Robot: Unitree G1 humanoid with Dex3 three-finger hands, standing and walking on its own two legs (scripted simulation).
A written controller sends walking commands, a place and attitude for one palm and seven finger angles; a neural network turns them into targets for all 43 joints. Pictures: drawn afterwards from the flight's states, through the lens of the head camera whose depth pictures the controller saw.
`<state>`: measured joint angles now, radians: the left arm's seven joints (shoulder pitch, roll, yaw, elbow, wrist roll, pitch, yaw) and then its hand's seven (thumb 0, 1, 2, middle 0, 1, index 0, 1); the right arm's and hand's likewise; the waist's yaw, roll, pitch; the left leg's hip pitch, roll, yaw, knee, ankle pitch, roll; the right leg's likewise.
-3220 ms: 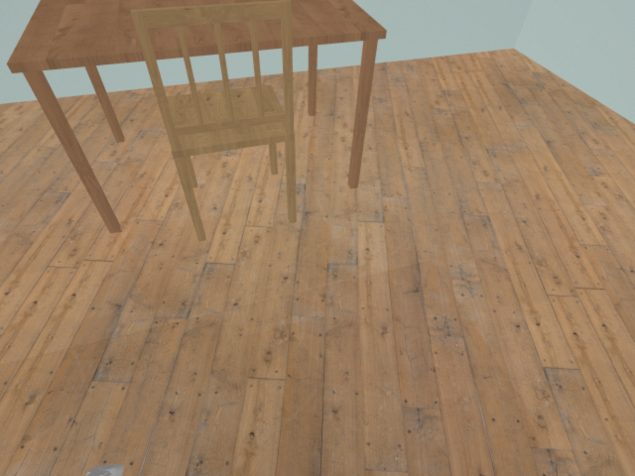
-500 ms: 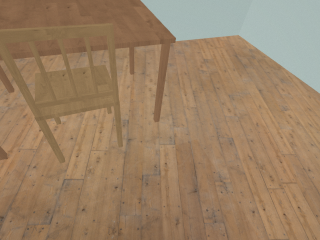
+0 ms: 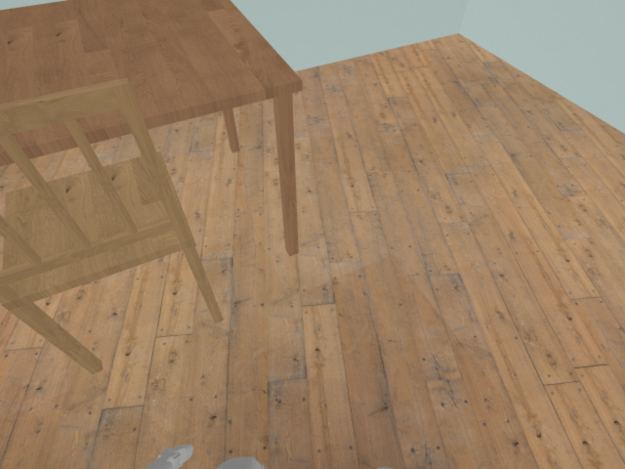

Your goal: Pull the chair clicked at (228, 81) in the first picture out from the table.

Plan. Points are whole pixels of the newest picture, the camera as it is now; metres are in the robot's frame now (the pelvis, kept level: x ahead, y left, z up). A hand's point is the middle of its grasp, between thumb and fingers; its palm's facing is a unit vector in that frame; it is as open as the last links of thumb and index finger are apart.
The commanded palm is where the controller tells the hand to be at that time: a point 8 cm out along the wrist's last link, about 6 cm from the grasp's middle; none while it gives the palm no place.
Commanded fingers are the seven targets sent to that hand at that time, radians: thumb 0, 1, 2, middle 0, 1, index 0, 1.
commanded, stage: turn to face it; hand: left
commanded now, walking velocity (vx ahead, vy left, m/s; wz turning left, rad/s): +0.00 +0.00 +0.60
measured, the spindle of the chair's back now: (50, 198) +0.60 +0.52 -0.06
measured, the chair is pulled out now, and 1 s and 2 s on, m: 0.00 0.00 0.00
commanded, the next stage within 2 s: take the last steps up to it in 0.70 s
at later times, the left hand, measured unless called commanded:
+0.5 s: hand out of the picture +0.06 +0.26 -0.15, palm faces +0.28 -0.92 -0.28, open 7.4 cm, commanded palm none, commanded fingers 0.00 0.90 0.90 -0.20 -0.30 -0.20 -0.30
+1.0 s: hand out of the picture -0.03 +0.16 -0.15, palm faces +0.50 -0.84 -0.22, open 7.4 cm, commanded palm none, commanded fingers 0.00 0.90 0.90 -0.20 -0.30 -0.20 -0.30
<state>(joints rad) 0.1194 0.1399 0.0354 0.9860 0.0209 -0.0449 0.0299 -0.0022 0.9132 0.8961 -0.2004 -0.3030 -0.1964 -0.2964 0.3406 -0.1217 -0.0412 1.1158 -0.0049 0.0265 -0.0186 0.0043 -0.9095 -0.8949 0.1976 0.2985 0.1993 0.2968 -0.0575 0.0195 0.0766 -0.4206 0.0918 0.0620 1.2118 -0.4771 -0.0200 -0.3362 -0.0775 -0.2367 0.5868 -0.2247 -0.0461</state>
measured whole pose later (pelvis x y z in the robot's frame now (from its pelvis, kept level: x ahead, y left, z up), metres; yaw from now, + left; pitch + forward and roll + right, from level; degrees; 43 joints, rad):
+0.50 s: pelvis +0.05 +0.02 +0.01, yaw +15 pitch +1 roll -1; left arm 0.20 0.26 0.08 0.93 0.01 0.06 0.02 0.01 0.91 0.90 -0.20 -0.30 -0.19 -0.30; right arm 0.20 -0.21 -0.04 0.92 -0.02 0.03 -0.01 0.00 -0.91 -0.89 0.20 0.30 0.20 0.30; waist -0.02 0.00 0.06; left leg -0.30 0.00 0.04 0.49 -0.20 0.04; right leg -0.43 -0.07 -0.04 0.93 -0.43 0.09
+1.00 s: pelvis +0.05 -0.01 +0.02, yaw +27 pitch +0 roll +1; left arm 0.32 0.19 0.04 0.99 0.04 -0.02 0.01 0.00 0.91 0.90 -0.21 -0.30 -0.20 -0.30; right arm 0.16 -0.23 -0.05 0.99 -0.01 0.06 0.02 0.00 -0.91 -0.90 0.19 0.30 0.20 0.30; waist 0.05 -0.02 0.04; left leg -0.29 0.03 0.04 0.75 -0.46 -0.01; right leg -0.20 -0.10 -0.18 0.47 -0.27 0.00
